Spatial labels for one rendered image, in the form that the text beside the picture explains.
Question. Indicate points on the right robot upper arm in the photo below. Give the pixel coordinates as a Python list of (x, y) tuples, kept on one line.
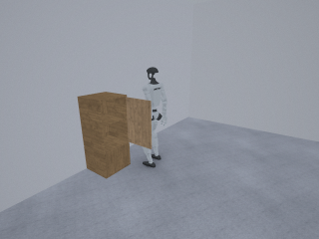
[(162, 92)]

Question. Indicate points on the robot left shin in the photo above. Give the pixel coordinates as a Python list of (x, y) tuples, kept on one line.
[(148, 153)]

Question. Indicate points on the robot right hand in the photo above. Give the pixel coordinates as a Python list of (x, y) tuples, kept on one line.
[(163, 117)]

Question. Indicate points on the robot right forearm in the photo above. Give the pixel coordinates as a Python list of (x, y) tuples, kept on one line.
[(163, 108)]

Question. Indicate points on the left robot upper arm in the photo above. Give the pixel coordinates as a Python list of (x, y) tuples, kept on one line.
[(146, 90)]

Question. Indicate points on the robot right foot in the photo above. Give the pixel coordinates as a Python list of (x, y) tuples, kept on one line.
[(156, 157)]

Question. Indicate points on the cupboard door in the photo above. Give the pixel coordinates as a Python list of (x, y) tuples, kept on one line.
[(139, 120)]

